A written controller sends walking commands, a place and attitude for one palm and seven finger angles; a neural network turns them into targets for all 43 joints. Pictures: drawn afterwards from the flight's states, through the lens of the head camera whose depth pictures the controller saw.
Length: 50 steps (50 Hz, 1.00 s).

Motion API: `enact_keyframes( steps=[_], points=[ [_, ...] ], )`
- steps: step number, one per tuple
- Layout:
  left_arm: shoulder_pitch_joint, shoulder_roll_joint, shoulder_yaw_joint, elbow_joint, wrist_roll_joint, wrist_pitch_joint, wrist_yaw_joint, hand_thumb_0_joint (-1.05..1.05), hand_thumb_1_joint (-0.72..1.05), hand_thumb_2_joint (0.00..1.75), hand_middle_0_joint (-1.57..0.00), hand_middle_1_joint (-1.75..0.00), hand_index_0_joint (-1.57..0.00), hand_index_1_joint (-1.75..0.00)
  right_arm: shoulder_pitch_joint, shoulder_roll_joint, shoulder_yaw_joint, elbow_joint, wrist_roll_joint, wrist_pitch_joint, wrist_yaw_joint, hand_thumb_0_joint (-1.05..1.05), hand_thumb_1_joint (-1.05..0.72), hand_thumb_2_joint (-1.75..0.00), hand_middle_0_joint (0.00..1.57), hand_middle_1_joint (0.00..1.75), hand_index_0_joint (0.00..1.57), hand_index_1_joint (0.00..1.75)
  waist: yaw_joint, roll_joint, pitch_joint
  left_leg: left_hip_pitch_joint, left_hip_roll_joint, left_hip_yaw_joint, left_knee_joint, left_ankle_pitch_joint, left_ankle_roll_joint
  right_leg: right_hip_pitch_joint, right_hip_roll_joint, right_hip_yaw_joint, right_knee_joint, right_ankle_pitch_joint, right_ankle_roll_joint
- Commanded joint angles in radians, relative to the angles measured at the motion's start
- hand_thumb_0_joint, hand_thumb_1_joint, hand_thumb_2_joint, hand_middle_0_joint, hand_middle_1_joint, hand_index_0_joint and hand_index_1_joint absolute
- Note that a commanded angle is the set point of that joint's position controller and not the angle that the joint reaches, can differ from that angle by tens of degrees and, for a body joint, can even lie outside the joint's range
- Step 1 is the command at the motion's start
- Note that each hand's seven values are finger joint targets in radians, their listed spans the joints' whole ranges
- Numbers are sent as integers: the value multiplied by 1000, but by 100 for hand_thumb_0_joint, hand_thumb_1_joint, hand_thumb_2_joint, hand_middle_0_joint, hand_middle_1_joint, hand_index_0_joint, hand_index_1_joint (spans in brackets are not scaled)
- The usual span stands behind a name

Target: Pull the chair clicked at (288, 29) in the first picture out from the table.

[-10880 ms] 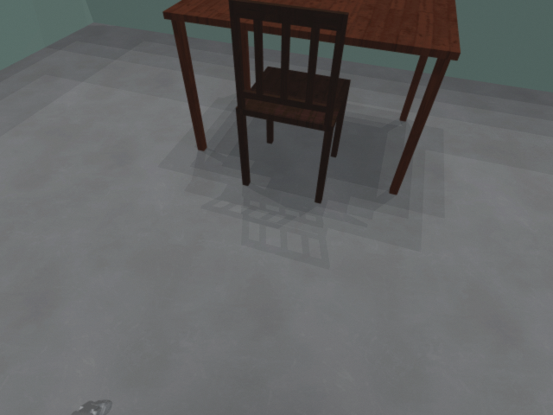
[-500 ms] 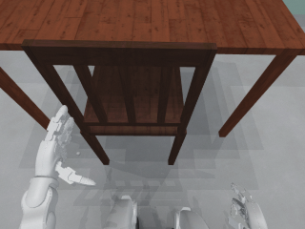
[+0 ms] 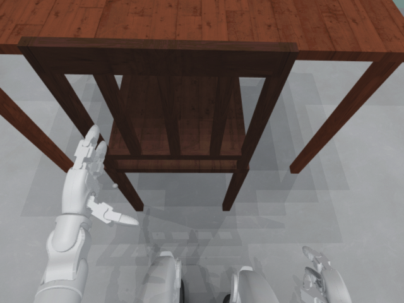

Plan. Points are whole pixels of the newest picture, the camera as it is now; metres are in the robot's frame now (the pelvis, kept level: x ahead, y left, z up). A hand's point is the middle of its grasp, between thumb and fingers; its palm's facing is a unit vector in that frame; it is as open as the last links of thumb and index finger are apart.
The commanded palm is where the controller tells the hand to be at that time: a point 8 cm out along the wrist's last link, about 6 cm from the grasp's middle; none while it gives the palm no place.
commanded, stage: aim the fingers beside a spindle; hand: left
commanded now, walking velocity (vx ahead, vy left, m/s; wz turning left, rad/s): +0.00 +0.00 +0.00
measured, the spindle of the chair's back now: (171, 121) +0.47 +0.10 +0.02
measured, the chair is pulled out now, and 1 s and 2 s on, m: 0.00 0.00 0.00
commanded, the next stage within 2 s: push the fingers through the gap in 0.70 s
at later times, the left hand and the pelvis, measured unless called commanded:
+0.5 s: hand (119, 187) +0.32 +0.18 +0.01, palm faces +0.03 -1.00 -0.05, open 16.9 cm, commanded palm +0.30 +0.22 +0.01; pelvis +0.00 +0.00 +0.00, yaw +0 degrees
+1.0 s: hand (121, 179) +0.34 +0.18 +0.01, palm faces +0.04 -1.00 -0.06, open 16.9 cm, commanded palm +0.32 +0.22 +0.01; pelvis +0.00 -0.01 -0.01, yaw +0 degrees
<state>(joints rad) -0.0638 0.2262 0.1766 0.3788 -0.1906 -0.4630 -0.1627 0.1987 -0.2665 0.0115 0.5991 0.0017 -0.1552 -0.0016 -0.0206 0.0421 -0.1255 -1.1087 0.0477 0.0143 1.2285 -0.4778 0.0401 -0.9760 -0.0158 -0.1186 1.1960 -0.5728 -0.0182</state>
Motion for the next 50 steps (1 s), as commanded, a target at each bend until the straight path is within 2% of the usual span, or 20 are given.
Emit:
enact_keyframes(
  steps=[1, 5, 6, 10, 11, 13, 15, 21, 23, 28, 31, 33, 35, 36, 38, 40, 41, 44, 48, 50],
  points=[
    [-180, 117, 25, -217, -5, -89, 8, 0, -50, 30, -6, -8, -6, -8, 16, -149, -66, -116, 3, -48, -6, 0, -90, -90, 20, 30, 20, 30, -18, 36, -392, 402, -24, -92, -149, 266, -16, 53, 32, 46, -151, 247, -11],
    [-138, 107, 20, -221, -6, -76, 16, 0, -50, 30, -6, -8, -6, -8, 15, -149, -70, -125, 6, -37, -1, 0, -90, -90, 20, 30, 20, 30, -10, 22, -398, 412, -22, -94, -157, 274, -19, 56, 31, 42, -152, 254, -10],
    [-115, 137, 52, -211, -4, -72, 23, 0, -50, 30, -6, -8, -6, -8, 16, -151, -69, -127, 4, -32, -1, 0, -90, -90, 20, 30, 20, 30, 2, 20, -404, 398, -25, -90, -155, 282, -17, 73, 33, 46, -151, 263, -11],
    [-111, 118, 40, -237, -5, -74, 38, 0, -50, 30, -6, -8, -6, -8, 13, -143, -69, -133, 4, -21, 4, 0, -90, -90, 20, 30, 20, 30, -4, 5, -394, 397, -24, -88, -156, 284, -18, 74, 33, 43, -150, 273, -8],
    [-93, 148, 72, -232, -3, -78, 43, 0, -50, 30, -6, -8, -6, -8, 12, -146, -69, -133, 4, -19, 4, 0, -90, -90, 20, 30, 20, 30, 3, -13, -394, 379, -24, -86, -154, 276, -17, 83, 35, 45, -150, 268, -9],
    [-130, 108, 28, -253, -2, -88, 41, 0, -50, 30, -6, -8, -6, -8, 5, -139, -65, -134, 4, -18, 5, 0, -90, -90, 20, 30, 20, 30, -11, 16, -384, 385, -26, -83, -150, 268, -15, 71, 33, 46, -150, 265, -8],
    [-115, 114, 32, -238, -3, -92, 37, 0, -50, 30, -6, -8, -6, -8, 3, -142, -65, -134, 6, -16, 3, 0, -90, -90, 20, 30, 20, 30, -10, 10, -367, 377, -24, -86, -155, 248, -16, 65, 36, 45, -153, 244, -10],
    [-191, 104, 5, -202, -1, -91, 21, 0, -50, 30, -6, -8, -6, -8, -2, -146, -61, -122, 8, -18, -6, 0, -90, -90, 20, 30, 20, 30, -32, 5, -345, 349, -26, -85, -143, 186, -9, 37, 34, 53, -162, 194, -8],
    [-221, 109, 6, -223, 3, -96, 23, 0, -50, 30, -6, -8, -6, -8, 0, -146, -61, -121, 6, -21, -7, 0, -90, -90, 20, 30, 20, 30, -25, 36, -376, 375, -27, -90, -145, 200, -12, 36, 33, 50, -153, 199, -10],
    [-161, 123, 33, -215, 5, -83, 40, 0, -50, 30, -6, -8, -6, -8, 8, -144, -64, -128, 3, -15, -2, 0, -90, -90, 20, 30, 20, 30, -7, 19, -410, 397, -27, -88, -146, 258, -14, 70, 34, 49, -151, 254, -11],
    [-108, 130, 45, -191, 10, -71, 45, 0, -50, 30, -6, -8, -6, -8, 6, -143, -64, -136, 5, -6, 4, 0, -90, -90, 20, 30, 20, 30, -2, 8, -389, 373, -28, -79, -147, 272, -14, 85, 34, 51, -151, 277, -10],
    [-112, 113, 36, -188, 3, -71, 43, 0, -50, 30, -6, -8, -6, -8, 5, -139, -63, -137, 7, -1, 7, 0, -90, -90, 20, 30, 20, 30, -8, -15, -368, 352, -29, -72, -147, 246, -11, 89, 35, 52, -160, 267, -8],
    [-111, 128, 55, -183, -3, -79, 38, 0, -50, 30, -6, -8, -6, -8, -2, -140, -63, -137, 7, 2, 5, 0, -90, -90, 20, 30, 20, 30, -8, -14, -368, 330, -32, -63, -138, 234, -9, 95, 34, 61, -162, 268, -7],
    [-117, 157, 83, -178, -3, -84, 38, 0, -50, 30, -6, -8, -6, -8, 5, -143, -63, -132, 7, 3, 3, 0, -90, -90, 20, 30, 20, 30, -11, -32, -357, 318, -30, -65, -135, 233, -8, 97, 36, 63, -163, 269, -7],
    [-159, 126, 40, -222, -3, -103, 24, 0, -50, 30, -6, -8, -6, -8, -4, -138, -61, -135, 7, -3, 3, 0, -90, -90, 20, 30, 20, 30, -15, 36, -370, 343, -32, -66, -136, 232, -9, 85, 34, 63, -157, 258, -10],
    [-142, 128, 44, -218, -14, -107, 18, 0, -50, 30, -6, -8, -6, -8, 1, -142, -64, -131, 6, -8, 0, 0, -90, -90, 20, 30, 20, 30, -20, 13, -381, 352, -30, -66, -131, 240, -7, 86, 35, 64, -163, 266, -8],
    [-175, 144, 50, -212, -11, -110, 15, 0, -50, 30, -6, -8, -6, -8, 6, -145, -63, -123, 7, -11, -4, 0, -90, -90, 20, 30, 20, 30, -30, 6, -369, 347, -28, -70, -125, 241, -6, 77, 36, 65, -160, 268, -8],
    [-253, 130, 30, -173, -10, -109, 6, 0, -50, 30, -6, -8, -6, -8, 7, -150, -62, -104, 6, -17, -9, 0, -90, -90, 20, 30, 20, 30, -45, 18, -357, 339, -28, -78, -122, 207, -7, 39, 34, 63, -158, 229, -6],
    [-284, 133, 33, -165, -3, -98, 9, 0, -50, 30, -6, -8, -6, -8, 17, -153, -64, -98, 5, -24, -12, 0, -90, -90, 20, 30, 20, 30, -31, 60, -405, 389, -28, -81, -127, 240, -11, 42, 32, 60, -153, 246, -10],
    [-304, 124, 24, -130, 4, -82, 16, 0, -50, 30, -6, -8, -6, -8, 20, -155, -65, -97, 5, -20, -10, 0, -90, -90, 20, 30, 20, 30, -36, 29, -398, 387, -25, -87, -131, 242, -12, 32, 33, 55, -152, 247, -8]
  ],
)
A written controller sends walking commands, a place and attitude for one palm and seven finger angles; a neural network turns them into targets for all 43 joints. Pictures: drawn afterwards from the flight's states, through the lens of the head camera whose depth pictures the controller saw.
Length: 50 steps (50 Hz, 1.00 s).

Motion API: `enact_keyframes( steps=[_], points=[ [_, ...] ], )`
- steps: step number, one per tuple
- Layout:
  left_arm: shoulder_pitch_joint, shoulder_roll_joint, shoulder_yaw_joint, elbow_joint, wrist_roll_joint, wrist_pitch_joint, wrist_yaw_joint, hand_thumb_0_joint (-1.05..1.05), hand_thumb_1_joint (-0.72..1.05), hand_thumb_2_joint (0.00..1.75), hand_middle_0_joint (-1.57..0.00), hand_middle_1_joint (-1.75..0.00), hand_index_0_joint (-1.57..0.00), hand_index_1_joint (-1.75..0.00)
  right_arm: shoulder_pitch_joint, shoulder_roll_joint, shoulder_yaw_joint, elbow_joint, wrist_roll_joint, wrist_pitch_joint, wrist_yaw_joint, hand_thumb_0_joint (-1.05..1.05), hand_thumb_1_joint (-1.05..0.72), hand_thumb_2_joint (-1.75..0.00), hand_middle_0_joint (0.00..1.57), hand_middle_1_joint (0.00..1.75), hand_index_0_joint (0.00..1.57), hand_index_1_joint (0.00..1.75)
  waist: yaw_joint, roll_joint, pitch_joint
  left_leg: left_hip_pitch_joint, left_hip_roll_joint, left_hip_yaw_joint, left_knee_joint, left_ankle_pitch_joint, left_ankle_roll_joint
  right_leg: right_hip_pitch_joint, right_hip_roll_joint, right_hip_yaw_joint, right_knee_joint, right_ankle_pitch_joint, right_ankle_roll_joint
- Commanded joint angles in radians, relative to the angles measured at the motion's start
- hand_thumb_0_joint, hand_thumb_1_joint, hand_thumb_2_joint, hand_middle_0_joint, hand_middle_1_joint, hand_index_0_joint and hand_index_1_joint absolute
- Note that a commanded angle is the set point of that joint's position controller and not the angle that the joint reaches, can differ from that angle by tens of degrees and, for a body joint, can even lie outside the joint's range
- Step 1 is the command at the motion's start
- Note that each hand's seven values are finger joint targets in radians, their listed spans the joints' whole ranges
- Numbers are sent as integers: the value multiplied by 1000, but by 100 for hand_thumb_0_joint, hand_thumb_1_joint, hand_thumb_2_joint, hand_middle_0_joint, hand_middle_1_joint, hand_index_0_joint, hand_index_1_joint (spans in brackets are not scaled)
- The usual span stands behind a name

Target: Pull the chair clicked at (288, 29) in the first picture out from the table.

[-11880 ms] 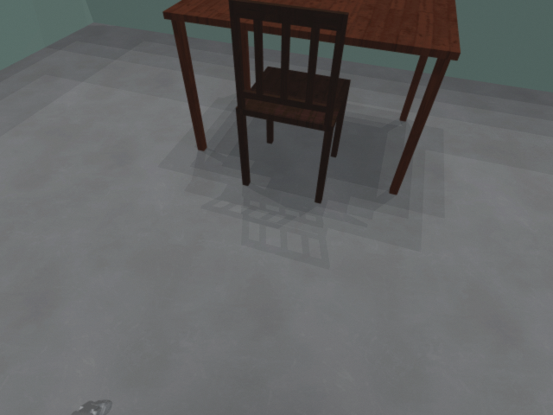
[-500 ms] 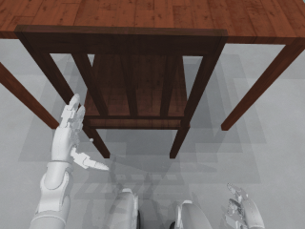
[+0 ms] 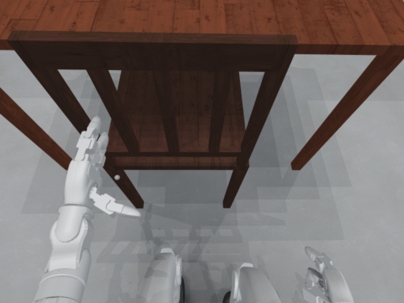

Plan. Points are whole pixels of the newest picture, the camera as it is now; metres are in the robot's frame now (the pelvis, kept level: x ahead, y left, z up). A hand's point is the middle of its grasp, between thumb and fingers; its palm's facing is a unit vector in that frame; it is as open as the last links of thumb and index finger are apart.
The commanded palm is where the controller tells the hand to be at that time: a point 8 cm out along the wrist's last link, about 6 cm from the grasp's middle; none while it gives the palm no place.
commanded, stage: push the fingers through the gap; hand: left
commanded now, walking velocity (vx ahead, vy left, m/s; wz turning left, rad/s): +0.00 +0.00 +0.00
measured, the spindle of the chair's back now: (168, 117) +0.48 +0.10 +0.03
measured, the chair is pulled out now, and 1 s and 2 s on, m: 0.00 0.00 0.00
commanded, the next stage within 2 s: hook a spindle and tug to test in 1.40 s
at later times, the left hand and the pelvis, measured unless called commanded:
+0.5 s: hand (119, 153) +0.39 +0.19 +0.02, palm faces +0.05 -1.00 -0.05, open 16.9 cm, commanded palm +0.37 +0.23 +0.02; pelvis +0.00 +0.00 +0.00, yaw -1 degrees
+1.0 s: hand (123, 134) +0.44 +0.19 +0.01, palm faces +0.05 -1.00 -0.05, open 16.9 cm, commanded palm +0.42 +0.23 +0.02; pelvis +0.00 +0.01 +0.00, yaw -1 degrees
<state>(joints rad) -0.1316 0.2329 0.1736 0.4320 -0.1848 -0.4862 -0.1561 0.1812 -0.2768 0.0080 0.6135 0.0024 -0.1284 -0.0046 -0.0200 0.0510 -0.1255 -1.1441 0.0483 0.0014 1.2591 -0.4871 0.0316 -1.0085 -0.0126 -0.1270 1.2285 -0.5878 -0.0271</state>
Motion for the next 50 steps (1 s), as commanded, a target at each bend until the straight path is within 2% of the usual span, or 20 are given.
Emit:
enact_keyframes(
  steps=[1, 6, 9, 11, 17, 18, 21, 24, 28, 31, 33, 35, 36, 38, 41, 42, 45, 47, 48, 50],
  points=[
    [-244, 129, 42, -160, 2, -53, 16, 0, -50, 30, -6, -8, -6, -8, 45, -147, -62, -107, 4, -44, -6, 0, -90, -90, 20, 30, 20, 30, -37, 2, -401, 415, -26, -72, -160, 252, -1, 68, 30, 63, -186, 263, 2],
    [-229, 190, 122, -106, 9, -45, 40, 0, -50, 30, -6, -8, -6, -8, 58, -145, -61, -113, -1, -26, 4, 0, -90, -90, 20, 30, 20, 30, -15, -22, -419, 373, -33, -54, -155, 281, -1, 128, 32, 73, -183, 323, 2],
    [-326, 165, 95, -76, 10, -56, 32, 0, -50, 30, -6, -8, -6, -8, 58, -142, -56, -108, 0, -18, 6, 0, -90, -90, 20, 30, 20, 30, -41, -11, -386, 349, -34, -45, -150, 244, 2, 107, 32, 82, -191, 301, 5],
    [-349, 203, 129, -57, 9, -67, 22, 0, -50, 30, -6, -8, -6, -8, 66, -148, -57, -103, -1, -18, 4, 0, -90, -90, 20, 30, 20, 30, -38, -10, -401, 344, -34, -45, -143, 234, 3, 108, 34, 90, -193, 287, 3],
    [-403, 190, 111, -32, 1, -78, -2, 0, -50, 30, -6, -8, -6, -8, 92, -155, -63, -86, -2, -23, 6, 0, -90, -90, 20, 30, 20, 30, -46, 32, -451, 421, -29, -59, -147, 307, -2, 90, 35, 76, -185, 334, 1],
    [-394, 176, 101, -14, 1, -72, -7, 0, -50, 30, -6, -8, -6, -8, 99, -153, -64, -83, -2, -21, 9, 0, -90, -90, 20, 30, 20, 30, -47, 14, -453, 416, -30, -57, -147, 307, -2, 97, 34, 73, -185, 337, 2],
    [-432, 221, 148, 53, 4, -67, -5, 0, -50, 30, -6, -8, -6, -8, 106, -160, -64, -72, -2, -11, 7, 0, -90, -90, 20, 30, 20, 30, -54, -28, -412, 361, -30, -54, -141, 274, 3, 88, 37, 79, -188, 321, 4],
    [-461, 218, 138, -27, 6, -88, -1, 0, -50, 30, -6, -8, -6, -8, 109, -157, -66, -82, -7, -14, 13, 0, -90, -90, 20, 30, 20, 30, -40, 64, -488, 447, -29, -58, -149, 335, -6, 91, 35, 74, -179, 349, 0],
    [-470, 203, 131, 54, 13, -87, 7, 0, -50, 30, -6, -8, -6, -8, 119, -158, -67, -65, -6, -6, 18, 0, -90, -90, 20, 30, 20, 30, -60, 1, -424, 410, -25, -63, -151, 303, -5, 63, 41, 67, -185, 319, 3],
    [-540, 231, 150, 103, 21, -90, 7, 0, -50, 30, -6, -8, -6, -8, 124, -164, -63, -56, -7, -2, 14, 0, -90, -90, 20, 30, 20, 30, -67, 17, -404, 380, -28, -57, -147, 256, -1, 44, 40, 72, -186, 280, 2],
    [-577, 230, 142, 85, 27, -101, 6, 0, -50, 30, -6, -8, -6, -8, 125, -164, -62, -60, -11, -1, 17, 0, -90, -90, 20, 30, 20, 30, -61, 66, -440, 423, -28, -66, -153, 267, -8, 32, 40, 69, -182, 270, -2],
    [-601, 234, 143, 96, 30, -105, 10, 0, -50, 30, -6, -8, -6, -8, 137, -168, -65, -58, -14, -1, 17, 0, -90, -90, 20, 30, 20, 30, -66, 40, -467, 447, -24, -76, -151, 295, -10, 27, 41, 64, -176, 284, -2],
    [-614, 224, 133, 109, 31, -104, 10, 0, -50, 30, -6, -8, -6, -8, 139, -166, -65, -55, -14, 0, 19, 0, -90, -90, 20, 30, 20, 30, -72, 60, -463, 453, -24, -76, -146, 308, -9, 14, 42, 63, -174, 290, -2],
    [-617, 241, 153, 159, 33, -99, 10, 0, -50, 30, -6, -8, -6, -8, 149, -171, -65, -45, -16, 6, 20, 0, -90, -90, 20, 30, 20, 30, -75, 18, -458, 429, -23, -76, -142, 297, -8, 19, 43, 63, -176, 290, 0],
    [-644, 255, 161, 179, 44, -99, 9, 0, -50, 30, -6, -8, -6, -8, 158, -173, -65, -47, -17, 12, 22, 0, -90, -90, 20, 30, 20, 30, -68, 57, -473, 446, -22, -80, -143, 315, -11, 7, 42, 59, -166, 289, -4],
    [-676, 245, 148, 183, 43, -98, 10, 0, -50, 30, -6, -8, -6, -8, 156, -172, -63, -46, -17, 15, 25, 0, -90, -90, 20, 30, 20, 30, -78, 64, -464, 450, -22, -83, -146, 307, -12, -6, 41, 58, -170, 281, -3],
    [-709, 237, 146, 229, 48, -96, 18, 0, -50, 30, -6, -8, -6, -8, 166, -173, -64, -40, -20, 24, 27, 0, -90, -90, 20, 30, 20, 30, -86, 38, -455, 433, -22, -82, -143, 282, -9, -17, 43, 58, -176, 262, -1],
    [-760, 298, 189, 256, 59, -105, 24, 0, -50, 30, -6, -8, -6, -8, 174, -182, -62, -33, -24, 29, 25, 0, -90, -90, 20, 30, 20, 30, -87, 35, -454, 419, -21, -87, -137, 273, -8, -29, 44, 58, -165, 251, -3],
    [-772, 265, 162, 263, 61, -107, 23, 0, -50, 30, -6, -8, -6, -8, 174, -175, -61, -35, -24, 31, 27, 0, -90, -90, 20, 30, 20, 30, -93, 41, -462, 419, -25, -82, -135, 274, -6, -26, 45, 60, -167, 255, -1],
    [-815, 314, 199, 278, 65, -118, 25, 0, -50, 30, -6, -8, -6, -8, 184, -182, -62, -28, -29, 35, 26, 0, -90, -90, 20, 30, 20, 30, -97, 37, -483, 409, -24, -79, -121, 283, -4, -21, 44, 65, -160, 271, 0]
  ],
)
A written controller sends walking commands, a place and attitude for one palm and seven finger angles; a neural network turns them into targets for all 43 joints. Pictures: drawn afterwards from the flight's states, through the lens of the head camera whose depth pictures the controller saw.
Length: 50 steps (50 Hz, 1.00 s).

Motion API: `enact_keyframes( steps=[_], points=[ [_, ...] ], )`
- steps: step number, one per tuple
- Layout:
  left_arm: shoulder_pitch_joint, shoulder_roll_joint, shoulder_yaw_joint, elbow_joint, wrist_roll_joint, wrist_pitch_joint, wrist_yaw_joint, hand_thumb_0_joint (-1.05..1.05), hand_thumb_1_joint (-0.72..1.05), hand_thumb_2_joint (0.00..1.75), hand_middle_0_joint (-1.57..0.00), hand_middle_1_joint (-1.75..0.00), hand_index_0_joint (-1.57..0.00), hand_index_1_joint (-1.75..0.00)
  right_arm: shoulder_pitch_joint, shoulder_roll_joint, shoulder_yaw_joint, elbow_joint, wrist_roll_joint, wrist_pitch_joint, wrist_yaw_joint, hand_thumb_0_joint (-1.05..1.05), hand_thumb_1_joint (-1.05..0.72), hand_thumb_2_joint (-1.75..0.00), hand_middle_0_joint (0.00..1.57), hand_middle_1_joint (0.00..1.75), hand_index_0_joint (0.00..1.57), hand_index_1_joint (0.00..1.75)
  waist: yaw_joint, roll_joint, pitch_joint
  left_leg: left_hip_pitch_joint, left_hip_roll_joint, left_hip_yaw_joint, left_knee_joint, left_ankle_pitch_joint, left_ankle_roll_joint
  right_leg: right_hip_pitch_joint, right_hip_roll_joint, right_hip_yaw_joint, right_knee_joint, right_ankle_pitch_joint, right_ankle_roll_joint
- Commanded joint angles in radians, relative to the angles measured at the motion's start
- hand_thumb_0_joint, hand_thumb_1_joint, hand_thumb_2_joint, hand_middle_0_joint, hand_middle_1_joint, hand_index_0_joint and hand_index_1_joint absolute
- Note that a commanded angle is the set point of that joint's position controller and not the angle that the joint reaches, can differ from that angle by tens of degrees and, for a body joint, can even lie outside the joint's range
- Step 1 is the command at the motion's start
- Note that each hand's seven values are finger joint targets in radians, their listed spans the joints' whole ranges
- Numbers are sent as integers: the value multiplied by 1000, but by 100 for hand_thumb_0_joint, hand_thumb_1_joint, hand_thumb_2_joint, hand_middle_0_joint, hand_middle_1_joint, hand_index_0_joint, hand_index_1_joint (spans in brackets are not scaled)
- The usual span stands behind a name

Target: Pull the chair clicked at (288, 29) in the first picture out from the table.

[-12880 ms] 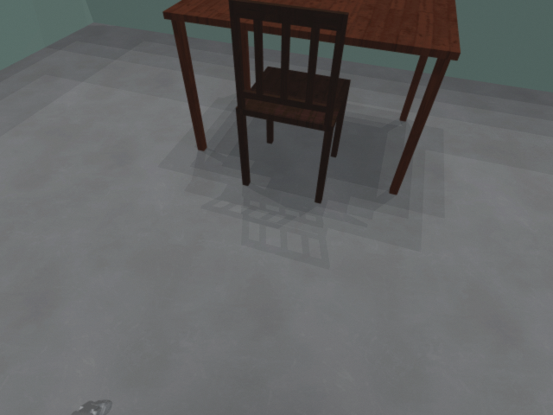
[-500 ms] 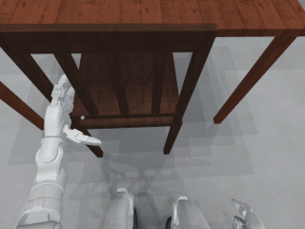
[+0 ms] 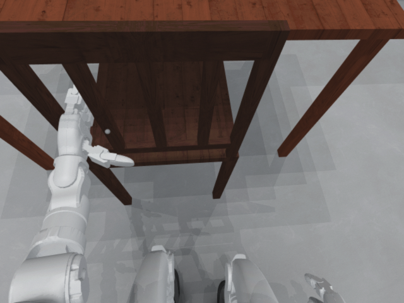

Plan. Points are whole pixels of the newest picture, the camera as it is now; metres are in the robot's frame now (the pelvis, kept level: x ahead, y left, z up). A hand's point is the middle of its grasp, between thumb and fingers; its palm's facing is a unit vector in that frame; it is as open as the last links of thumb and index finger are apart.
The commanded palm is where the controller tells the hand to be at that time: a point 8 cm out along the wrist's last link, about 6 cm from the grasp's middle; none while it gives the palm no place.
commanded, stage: push the fingers through the gap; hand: left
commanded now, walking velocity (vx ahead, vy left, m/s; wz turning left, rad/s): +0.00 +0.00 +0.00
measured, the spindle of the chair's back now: (155, 111) +0.48 +0.10 +0.03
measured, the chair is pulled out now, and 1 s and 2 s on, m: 0.00 0.00 0.03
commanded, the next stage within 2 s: hook a spindle and tug to test in 0.40 s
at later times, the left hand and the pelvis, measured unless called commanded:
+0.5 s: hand (106, 130) +0.44 +0.19 +0.02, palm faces +0.08 -1.00 -0.05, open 16.9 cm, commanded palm +0.42 +0.23 +0.02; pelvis +0.00 +0.00 +0.00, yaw +0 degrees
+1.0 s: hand (109, 130) +0.44 +0.19 +0.02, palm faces +0.09 -0.99 -0.05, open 13.2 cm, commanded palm +0.41 +0.22 +0.02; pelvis +0.00 +0.00 +0.00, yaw +0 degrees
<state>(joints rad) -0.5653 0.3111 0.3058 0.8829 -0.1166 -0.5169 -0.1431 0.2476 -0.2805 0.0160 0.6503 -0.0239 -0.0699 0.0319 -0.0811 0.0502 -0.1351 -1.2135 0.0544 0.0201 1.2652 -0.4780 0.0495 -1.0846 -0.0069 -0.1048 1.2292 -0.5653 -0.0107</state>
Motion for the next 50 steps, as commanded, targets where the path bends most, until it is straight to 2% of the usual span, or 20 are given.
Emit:
enact_keyframes(
  steps=[1, 5, 10, 12, 17, 18, 20, 22, 24, 25, 27, 28, 34, 35, 37, 40, 43, 46, 48, 50],
  points=[
    [-357, 245, 76, -173, 2, -91, 10, 0, -50, 30, -6, -8, -6, -8, 122, -178, -70, -70, -4, -21, -8, 0, -90, -90, 20, 30, 20, 30, -19, 66, -487, 494, -30, -101, -130, 291, -26, 58, 39, 42, -154, 250, -20],
    [-298, 200, 48, -201, -9, -82, 4, 0, -50, 30, -6, -8, -6, -8, 126, -173, -76, -84, -2, -7, 5, 0, -90, -90, 20, 30, 20, 30, -16, 66, -529, 548, -25, -103, -141, 346, -30, 76, 42, 34, -162, 289, -20],
    [-308, 215, 64, -168, -14, -70, 5, 0, -50, 30, -6, -8, -6, -8, 125, -175, -73, -79, 4, 7, 2, 0, -90, -90, 20, 30, 20, 30, -32, 1, -457, 454, -28, -89, -142, 271, -18, 89, 43, 43, -176, 260, -13],
    [-338, 233, 69, -220, -12, -89, 8, 0, -50, 30, -6, -8, -6, -8, 122, -175, -72, -84, 3, 3, 1, 0, -90, -90, 20, 30, 20, 30, -26, 72, -484, 498, -29, -92, -144, 291, -21, 77, 42, 44, -173, 262, -17],
    [-311, 215, 53, -243, -12, -105, 10, 0, -50, 30, -6, -8, -6, -8, 126, -172, -74, -75, 1, -3, 2, 0, -90, -90, 20, 30, 20, 30, -25, 93, -497, 549, -23, -105, -146, 336, -29, 63, 43, 36, -169, 276, -19],
    [-297, 178, 27, -225, -13, -99, 6, 0, -50, 30, -6, -8, -6, -8, 127, -168, -75, -69, 1, -3, 3, 0, -90, -90, 20, 30, 20, 30, -35, 63, -483, 546, -23, -104, -148, 322, -29, 62, 45, 33, -174, 271, -17],
    [-271, 193, 43, -186, -15, -88, 2, 0, -50, 30, -6, -8, -6, -8, 123, -172, -75, -70, 4, 0, 1, 0, -90, -90, 20, 30, 20, 30, -30, 32, -450, 498, -26, -95, -149, 293, -24, 77, 44, 38, -180, 264, -17],
    [-313, 194, 37, -188, -9, -86, 3, 0, -50, 30, -6, -8, -6, -8, 123, -173, -73, -68, 5, 0, -1, 0, -90, -90, 20, 30, 20, 30, -33, 79, -448, 517, -25, -100, -149, 297, -26, 48, 41, 34, -174, 252, -19],
    [-330, 169, 21, -171, -12, -83, 5, 0, -50, 30, -6, -8, -6, -8, 120, -171, -74, -67, 4, 1, -1, 0, -90, -90, 20, 30, 20, 30, -45, 38, -434, 511, -25, -103, -150, 271, -24, 41, 43, 33, -183, 235, -17],
    [-333, 205, 45, -171, -9, -88, 8, 0, -50, 30, -6, -8, -6, -8, 122, -175, -73, -68, 4, 2, -4, 0, -90, -90, 20, 30, 20, 30, -34, 48, -438, 501, -25, -101, -149, 270, -25, 51, 42, 37, -178, 235, -19],
    [-373, 205, 38, -212, -3, -102, 14, 0, -50, 30, -10, -19, -10, -19, 121, -173, -72, -70, 0, -2, -2, 0, -90, -90, 20, 30, 20, 30, -32, 98, -483, 552, -24, -113, -145, 307, -30, 32, 41, 33, -165, 247, -21],
    [-356, 180, 21, -224, -4, -105, 17, 0, -50, 30, -11, -24, -11, -24, 122, -169, -74, -74, -2, -2, 0, 0, -90, -90, 20, 30, 20, 30, -32, 81, -504, 570, -25, -114, -146, 324, -31, 44, 43, 31, -165, 260, -20],
    [-292, 177, 36, -182, -4, -83, 23, 0, -50, 30, -22, -57, -22, -57, 120, -167, -75, -77, 0, 8, 5, 0, -90, -90, 20, 30, 20, 30, -29, 35, -488, 526, -28, -98, -138, 344, -27, 79, 42, 35, -167, 304, -17],
    [-272, 206, 60, -181, -4, -82, 24, 0, -50, 30, -24, -63, -24, -63, 119, -169, -75, -82, 1, 11, 4, 0, -90, -90, 20, 30, 20, 30, -20, 24, -483, 505, -28, -92, -137, 332, -26, 92, 41, 40, -168, 304, -16],
    [-285, 198, 49, -205, -3, -84, 22, 0, -50, 30, -27, -74, -27, -74, 112, -165, -70, -91, 3, 12, 5, 0, -90, -90, 20, 30, 20, 30, -18, 52, -478, 506, -30, -92, -139, 339, -26, 91, 41, 42, -164, 308, -18],
    [-323, 164, 19, -217, -9, -88, 23, 0, -50, 30, -32, -90, -32, -90, 108, -161, -71, -86, 3, 11, 4, 0, -90, -90, 20, 30, 20, 30, -36, 42, -467, 502, -30, -90, -140, 301, -23, 79, 43, 41, -174, 281, -15],
    [-305, 190, 42, -234, -14, -96, 21, 0, -33, 37, -38, -107, -38, -107, 112, -163, -72, -83, 2, 5, 2, 0, -90, -90, 20, 30, 20, 30, -28, 41, -490, 505, -31, -89, -135, 316, -24, 98, 42, 45, -170, 298, -16],
    [-299, 190, 43, -196, -11, -92, 16, 0, -16, 44, -43, -123, -43, -123, 111, -164, -71, -79, 5, 3, -1, 0, -90, -90, 20, 30, 20, 30, -32, 30, -457, 471, -32, -85, -131, 283, -19, 87, 43, 50, -171, 278, -16],
    [-306, 182, 32, -231, -14, -96, 9, 0, -5, 49, -46, -134, -46, -134, 110, -161, -71, -80, 4, 0, 0, 0, -90, -90, 20, 30, 20, 30, -24, 71, -480, 503, -33, -87, -137, 295, -24, 90, 42, 47, -172, 279, -18],
    [-287, 189, 39, -240, -19, -94, 9, 0, 6, 54, -50, -145, -50, -145, 112, -164, -74, -81, 4, -1, -2, 0, -90, -90, 20, 30, 20, 30, -25, 47, -499, 513, -31, -86, -134, 326, -23, 106, 42, 49, -173, 312, -18]
  ],
)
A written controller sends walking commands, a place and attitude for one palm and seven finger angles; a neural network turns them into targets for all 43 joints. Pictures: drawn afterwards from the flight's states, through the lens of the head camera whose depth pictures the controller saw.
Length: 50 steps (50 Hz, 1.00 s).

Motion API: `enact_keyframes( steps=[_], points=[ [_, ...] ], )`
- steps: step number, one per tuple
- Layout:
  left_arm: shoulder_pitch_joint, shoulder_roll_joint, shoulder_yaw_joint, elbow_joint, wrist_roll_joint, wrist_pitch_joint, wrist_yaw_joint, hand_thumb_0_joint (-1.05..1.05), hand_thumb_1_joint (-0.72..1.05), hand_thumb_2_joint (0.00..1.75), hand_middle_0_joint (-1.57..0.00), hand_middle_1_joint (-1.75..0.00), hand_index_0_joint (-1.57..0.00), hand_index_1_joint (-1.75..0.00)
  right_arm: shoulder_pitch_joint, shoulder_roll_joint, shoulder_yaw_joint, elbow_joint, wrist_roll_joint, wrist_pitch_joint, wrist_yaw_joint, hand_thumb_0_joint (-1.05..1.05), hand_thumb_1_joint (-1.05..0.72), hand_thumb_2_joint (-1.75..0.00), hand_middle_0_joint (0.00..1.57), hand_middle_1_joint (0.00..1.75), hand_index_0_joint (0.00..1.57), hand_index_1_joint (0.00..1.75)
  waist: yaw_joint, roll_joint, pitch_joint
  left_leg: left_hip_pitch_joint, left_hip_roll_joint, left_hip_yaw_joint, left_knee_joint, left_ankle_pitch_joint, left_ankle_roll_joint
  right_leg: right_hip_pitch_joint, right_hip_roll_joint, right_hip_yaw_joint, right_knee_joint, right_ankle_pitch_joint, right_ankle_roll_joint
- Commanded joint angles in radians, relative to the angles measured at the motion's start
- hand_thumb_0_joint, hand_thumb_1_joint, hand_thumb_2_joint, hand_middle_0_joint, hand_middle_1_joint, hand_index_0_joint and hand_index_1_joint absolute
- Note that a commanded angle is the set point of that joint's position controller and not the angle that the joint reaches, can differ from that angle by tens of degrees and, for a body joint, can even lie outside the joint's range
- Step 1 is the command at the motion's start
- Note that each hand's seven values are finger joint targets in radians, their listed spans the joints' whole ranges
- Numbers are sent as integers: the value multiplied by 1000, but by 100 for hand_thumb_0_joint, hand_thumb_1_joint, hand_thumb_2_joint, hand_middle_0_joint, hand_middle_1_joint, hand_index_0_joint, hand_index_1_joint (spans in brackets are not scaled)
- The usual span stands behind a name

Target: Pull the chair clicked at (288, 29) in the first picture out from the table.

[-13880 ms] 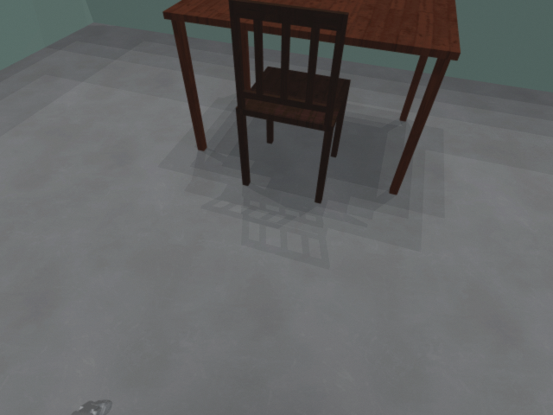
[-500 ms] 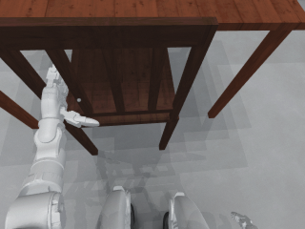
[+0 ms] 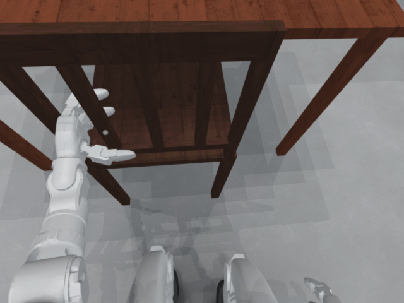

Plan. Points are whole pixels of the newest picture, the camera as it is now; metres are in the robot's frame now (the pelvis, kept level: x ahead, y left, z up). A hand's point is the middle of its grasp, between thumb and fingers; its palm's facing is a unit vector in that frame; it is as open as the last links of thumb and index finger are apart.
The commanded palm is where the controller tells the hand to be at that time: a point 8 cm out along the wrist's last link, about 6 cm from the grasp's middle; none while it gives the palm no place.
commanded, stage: hook a spindle and tug to test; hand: left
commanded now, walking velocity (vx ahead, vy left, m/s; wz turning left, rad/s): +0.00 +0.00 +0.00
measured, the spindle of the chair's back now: (151, 112) +0.47 +0.10 +0.03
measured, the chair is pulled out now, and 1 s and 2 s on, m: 0.00 0.03 0.11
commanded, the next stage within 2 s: step backward, pulling the chair out in 1.00 s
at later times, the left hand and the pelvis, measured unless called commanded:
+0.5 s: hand (108, 130) +0.44 +0.18 +0.02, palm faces +0.10 -0.99 -0.03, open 5.7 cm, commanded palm +0.40 +0.23 +0.02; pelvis +0.00 +0.00 +0.00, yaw -1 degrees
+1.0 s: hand (108, 145) +0.40 +0.18 +0.02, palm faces +0.10 -0.99 -0.03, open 5.7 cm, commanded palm +0.37 +0.22 +0.02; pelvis +0.02 +0.00 +0.01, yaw +0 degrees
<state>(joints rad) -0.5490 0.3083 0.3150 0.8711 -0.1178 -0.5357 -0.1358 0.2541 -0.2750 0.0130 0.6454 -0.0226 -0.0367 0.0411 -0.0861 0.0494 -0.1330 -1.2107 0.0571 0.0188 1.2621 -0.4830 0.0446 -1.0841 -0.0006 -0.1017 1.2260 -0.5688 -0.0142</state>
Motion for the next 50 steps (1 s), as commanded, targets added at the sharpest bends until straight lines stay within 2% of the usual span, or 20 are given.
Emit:
enact_keyframes(
  steps=[1, 4, 6, 7, 12, 13, 15, 17, 18, 21, 23, 26, 30, 34, 36, 38, 41, 43, 47, 50],
  points=[
    [-305, 172, 11, -229, -17, -73, -1, 0, 12, 56, -50, -145, -50, -145, 108, -168, -70, -77, 4, -36, -10, 0, -90, -90, 20, 30, 20, 30, -23, 68, -499, 522, -33, -91, -132, 346, -20, 89, 36, 41, -163, 316, -15],
    [-308, 186, 26, -200, -21, -65, 3, 0, 28, 64, -50, -145, -50, -145, 109, -173, -71, -68, 5, -34, -12, 0, -90, -90, 20, 30, 20, 30, -29, 15, -470, 476, -34, -86, -131, 302, -16, 95, 35, 43, -171, 295, -10],
    [-323, 171, 16, -185, -19, -64, 4, 0, 40, 68, -50, -145, -50, -145, 104, -169, -67, -67, 6, -36, -11, 0, -90, -90, 20, 30, 20, 30, -30, 49, -450, 471, -37, -83, -132, 273, -15, 73, 36, 44, -173, 265, -13],
    [-336, 202, 39, -189, -17, -68, 7, 0, 45, 71, -50, -145, -50, -145, 106, -173, -68, -65, 4, -36, -13, 0, -90, -90, 20, 30, 20, 30, -28, 39, -452, 471, -35, -85, -132, 275, -15, 78, 35, 45, -173, 266, -13],
    [-281, 204, 46, -203, -13, -69, 6, 0, 73, 83, -50, -145, -50, -145, 109, -171, -70, -79, 1, -34, -7, 0, -90, -90, 20, 30, 20, 30, -10, 66, -499, 506, -35, -86, -133, 331, -21, 95, 36, 42, -163, 305, -15],
    [-280, 191, 34, -196, -15, -65, 5, 0, 79, 85, -50, -145, -50, -145, 107, -169, -69, -79, 2, -33, -6, 0, -90, -90, 20, 30, 20, 30, -16, 30, -485, 490, -35, -84, -132, 325, -18, 104, 37, 42, -165, 310, -14],
    [-271, 210, 53, -208, -17, -66, 6, 0, 90, 90, -50, -145, -50, -145, 106, -170, -70, -82, 3, -32, -6, 0, -90, -90, 20, 30, 20, 30, -11, 31, -488, 476, -36, -79, -131, 321, -17, 120, 37, 47, -166, 316, -13],
    [-274, 220, 58, -223, -17, -68, 3, 0, 90, 90, -50, -145, -50, -145, 107, -171, -68, -84, 3, -32, -7, 0, -90, -90, 20, 30, 20, 30, -10, 39, -488, 477, -35, -78, -129, 343, -16, 125, 36, 49, -161, 338, -14],
    [-228, 191, 45, -230, -22, -66, 0, 0, 90, 90, -50, -145, -50, -145, 103, -165, -69, -91, 4, -32, -3, 0, -90, -90, 20, 30, 20, 30, 2, 53, -497, 491, -37, -76, -137, 345, -20, 135, 37, 47, -166, 335, -14],
    [-177, 201, 55, -269, -26, -62, 6, 0, 90, 90, -50, -145, -50, -145, 104, -166, -73, -99, 5, -33, -1, 0, -90, -90, 20, 30, 20, 30, 7, 49, -518, 520, -31, -79, -139, 396, -22, 143, 39, 42, -159, 370, -15],
    [-135, 177, 32, -311, -20, -63, 11, 0, 90, 90, -50, -145, -50, -145, 97, -159, -72, -108, 6, -33, 6, 0, -90, -90, 20, 30, 20, 30, 18, 66, -511, 533, -32, -76, -148, 406, -25, 151, 38, 43, -164, 373, -15],
    [-119, 164, 22, -322, -20, -64, 21, 0, 90, 90, -50, -145, -50, -145, 92, -159, -72, -107, 7, -33, 7, 0, -90, -90, 20, 30, 20, 30, 6, 40, -488, 518, -28, -75, -145, 399, -21, 142, 41, 41, -161, 374, -14],
    [-59, 157, 20, -363, -20, -69, 21, 0, 90, 90, -50, -145, -50, -145, 86, -157, -76, -120, 8, -36, 11, 0, -90, -90, 20, 30, 20, 30, 23, 48, -498, 526, -28, -73, -153, 413, -26, 163, 40, 40, -159, 382, -15],
    [-7, 138, 9, -381, -29, -60, 24, 0, 90, 90, -50, -145, -50, -145, 81, -154, -77, -119, 10, -36, 11, 0, -90, -90, 20, 30, 20, 30, 20, 31, -474, 530, -26, -69, -154, 436, -25, 171, 40, 40, -166, 407, -13],
    [6, 131, -4, -424, -28, -61, 23, 0, 90, 90, -50, -145, -50, -145, 78, -151, -78, -125, 11, -39, 10, 0, -90, -90, 20, 30, 20, 30, 26, 71, -495, 554, -26, -69, -151, 481, -26, 177, 37, 43, -158, 432, -14],
    [30, 110, -23, -440, -33, -57, 22, 0, 90, 90, -50, -145, -50, -145, 76, -149, -78, -127, 11, -40, 12, 0, -90, -90, 20, 30, 20, 30, 24, 43, -489, 556, -24, -73, -155, 486, -26, 185, 38, 39, -162, 438, -12],
    [91, 115, -16, -474, -34, -55, 25, 0, 90, 90, -50, -145, -50, -145, 74, -148, -82, -132, 12, -43, 11, 0, -90, -90, 20, 30, 20, 30, 38, 47, -502, 576, -22, -74, -151, 541, -27, 199, 37, 41, -157, 470, -12],
    [102, 73, -57, -490, -36, -52, 26, 0, 90, 90, -50, -145, -50, -145, 65, -141, -79, -133, 13, -46, 14, 0, -90, -90, 20, 30, 20, 30, 32, 44, -482, 567, -23, -73, -156, 523, -26, 199, 34, 38, -161, 460, -11],
    [118, 106, -26, -485, -35, -58, 30, 0, 90, 90, -50, -145, -50, -145, 51, -145, -79, -130, 13, -48, 7, 0, -90, -90, 20, 30, 20, 30, 33, 26, -458, 528, -27, -66, -151, 476, -23, 203, 33, 44, -158, 456, -11],
    [97, 89, -43, -499, -35, -63, 26, 0, 90, 90, -50, -145, -50, -145, 44, -142, -78, -130, 12, -50, 3, 0, -90, -90, 20, 30, 20, 30, 31, 37, -466, 537, -29, -67, -147, 470, -25, 197, 33, 44, -154, 447, -12]
  ],
)
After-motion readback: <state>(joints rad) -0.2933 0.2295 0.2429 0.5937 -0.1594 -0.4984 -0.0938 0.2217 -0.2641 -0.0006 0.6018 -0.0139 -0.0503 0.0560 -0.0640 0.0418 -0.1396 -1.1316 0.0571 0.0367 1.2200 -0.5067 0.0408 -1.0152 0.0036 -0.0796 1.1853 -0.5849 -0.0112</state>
